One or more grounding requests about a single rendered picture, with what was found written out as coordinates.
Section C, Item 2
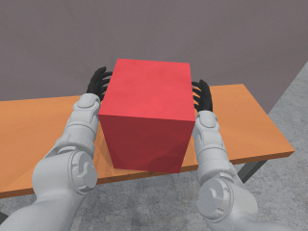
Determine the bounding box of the right robot upper arm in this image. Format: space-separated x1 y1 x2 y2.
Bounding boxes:
196 177 295 231

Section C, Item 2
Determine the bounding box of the robot right forearm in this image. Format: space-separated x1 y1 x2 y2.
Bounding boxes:
192 110 248 191

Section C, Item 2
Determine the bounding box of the left robot upper arm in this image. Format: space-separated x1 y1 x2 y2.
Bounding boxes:
0 150 98 231

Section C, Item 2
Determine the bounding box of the robot left forearm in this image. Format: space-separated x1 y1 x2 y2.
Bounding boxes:
32 93 101 192

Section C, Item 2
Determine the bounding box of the left robot hand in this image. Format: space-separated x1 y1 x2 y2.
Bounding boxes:
86 66 113 102

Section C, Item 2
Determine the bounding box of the right robot hand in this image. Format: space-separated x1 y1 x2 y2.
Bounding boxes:
192 79 213 112

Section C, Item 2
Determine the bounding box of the table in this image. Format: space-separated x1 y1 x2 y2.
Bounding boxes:
0 84 295 225

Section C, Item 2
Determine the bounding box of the carton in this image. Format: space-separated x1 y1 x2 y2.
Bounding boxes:
98 59 195 173

